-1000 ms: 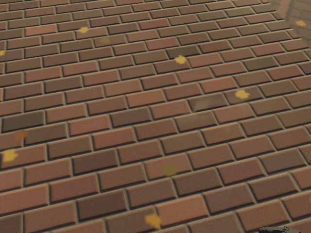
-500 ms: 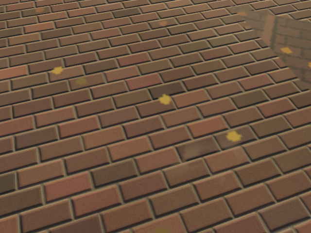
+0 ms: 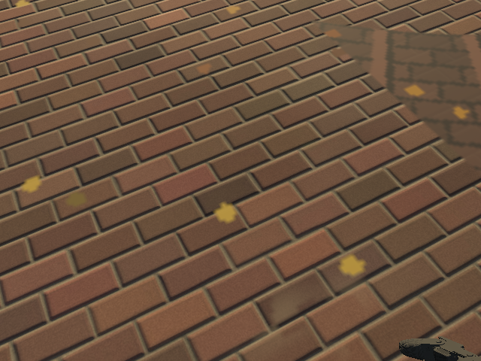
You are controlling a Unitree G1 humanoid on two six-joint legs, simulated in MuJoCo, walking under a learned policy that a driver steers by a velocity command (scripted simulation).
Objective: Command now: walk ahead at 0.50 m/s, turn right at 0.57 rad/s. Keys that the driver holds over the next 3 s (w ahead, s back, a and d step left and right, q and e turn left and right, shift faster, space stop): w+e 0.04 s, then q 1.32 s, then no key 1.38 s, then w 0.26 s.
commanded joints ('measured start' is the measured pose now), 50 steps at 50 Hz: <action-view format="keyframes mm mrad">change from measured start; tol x32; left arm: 1 -9 180 42 -63 8 -8 13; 50 -174 65 -5 -222 19 75 9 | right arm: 1 -26 -116 -27 -83 7 -30 -6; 5 371 -305 -86 0 -34 -49 -46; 50 246 -333 -125 -65 13 78 -5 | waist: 1 -59 -117 -27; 5 -144 248 -384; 46 -77 -218 -96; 50 -94 288 -49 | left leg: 1 146 -54 10 -108 -58 31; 5 905 396 -571 -232 193 303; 14 475 125 -171 -290 807 264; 26 286 55 -373 -216 97 185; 29 73 -188 -23 276 -579 60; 34 92 -101 -2 526 -379 3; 48 465 -92 111 -213 -207 71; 50 596 324 -491 -357 213 213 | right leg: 1 -18 -263 202 61 623 -66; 3 -70 -191 135 310 748 -18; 5 -452 34 -57 856 -172 59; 7 -512 -44 -27 964 -168 63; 26 -171 -100 -150 122 56 97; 29 -122 -576 288 -74 327 -127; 47 -136 -444 -197 130 439 -52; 50 -607 -184 -359 576 -327 159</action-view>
